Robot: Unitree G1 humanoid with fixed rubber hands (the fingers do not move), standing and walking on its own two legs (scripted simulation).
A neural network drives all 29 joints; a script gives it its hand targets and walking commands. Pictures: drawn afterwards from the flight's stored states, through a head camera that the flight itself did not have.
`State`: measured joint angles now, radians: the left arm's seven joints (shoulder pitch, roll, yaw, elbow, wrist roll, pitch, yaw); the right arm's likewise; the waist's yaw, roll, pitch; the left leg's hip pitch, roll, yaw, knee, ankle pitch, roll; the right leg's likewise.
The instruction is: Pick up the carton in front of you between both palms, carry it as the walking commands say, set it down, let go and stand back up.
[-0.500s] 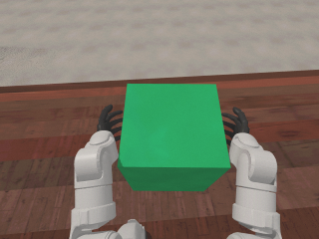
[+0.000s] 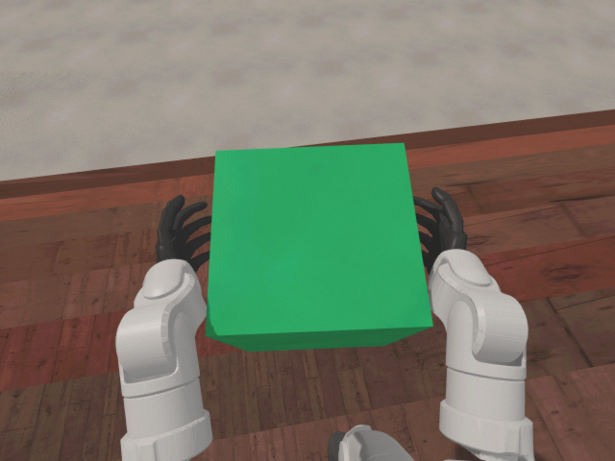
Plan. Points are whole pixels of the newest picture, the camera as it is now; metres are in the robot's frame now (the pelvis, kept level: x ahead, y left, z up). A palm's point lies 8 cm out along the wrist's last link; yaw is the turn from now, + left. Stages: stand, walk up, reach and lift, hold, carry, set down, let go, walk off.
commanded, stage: carry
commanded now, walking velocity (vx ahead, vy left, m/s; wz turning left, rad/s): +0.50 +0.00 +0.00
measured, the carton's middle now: (313, 264) +0.35 -0.01 +0.04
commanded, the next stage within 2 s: none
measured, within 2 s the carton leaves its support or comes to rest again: neither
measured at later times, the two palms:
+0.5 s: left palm (226, 168) +0.63 +0.13 -0.04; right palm (379, 162) +0.64 -0.18 -0.06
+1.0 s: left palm (244, 107) +0.98 +0.12 -0.15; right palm (355, 102) +0.97 -0.19 -0.14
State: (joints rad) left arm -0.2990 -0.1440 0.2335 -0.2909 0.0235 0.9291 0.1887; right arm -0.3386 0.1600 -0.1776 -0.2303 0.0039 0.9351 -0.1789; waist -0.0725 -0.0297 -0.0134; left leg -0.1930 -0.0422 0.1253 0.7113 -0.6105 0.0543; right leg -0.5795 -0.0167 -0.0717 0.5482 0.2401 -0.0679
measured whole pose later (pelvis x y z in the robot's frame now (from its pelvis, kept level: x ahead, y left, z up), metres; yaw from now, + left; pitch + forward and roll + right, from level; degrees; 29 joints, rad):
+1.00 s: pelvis +0.67 -0.03 -0.23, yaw +0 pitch +4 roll +0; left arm -0.28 -0.14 0.26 -0.09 0.03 0.83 0.19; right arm -0.33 0.16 -0.20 -0.02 0.00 0.84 -0.18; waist -0.08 -0.03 -0.04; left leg -0.20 -0.10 0.08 0.86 -0.71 0.12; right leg -0.60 -0.02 -0.07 0.54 0.29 -0.07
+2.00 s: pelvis +1.40 -0.06 -0.50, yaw +0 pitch +4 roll +0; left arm -0.33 -0.12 0.18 0.04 -0.02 0.82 0.22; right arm -0.31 0.11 -0.24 0.03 -0.01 0.82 -0.24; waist 0.09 -0.01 -0.05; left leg -0.56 -0.02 -0.04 1.47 -0.54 0.02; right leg -0.50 0.06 -0.12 0.78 -0.35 -0.14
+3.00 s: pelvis +2.13 -0.07 -0.72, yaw +0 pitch +4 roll +0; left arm -0.32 -0.15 0.19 0.05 -0.04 0.79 0.21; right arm -0.27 0.15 -0.27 0.00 -0.05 0.79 -0.22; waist 0.13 0.02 0.01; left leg -0.72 0.05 -0.03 0.81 0.08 0.05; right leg -0.33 0.11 -0.06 0.82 -0.56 -0.12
